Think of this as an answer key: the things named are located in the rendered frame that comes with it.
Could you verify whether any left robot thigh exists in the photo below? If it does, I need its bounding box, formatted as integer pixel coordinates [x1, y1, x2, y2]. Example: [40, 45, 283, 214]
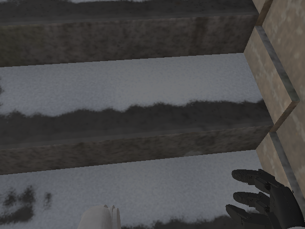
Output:
[77, 204, 121, 229]

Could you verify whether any right robot hand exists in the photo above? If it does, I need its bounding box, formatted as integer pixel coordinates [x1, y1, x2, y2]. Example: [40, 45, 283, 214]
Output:
[225, 169, 305, 229]

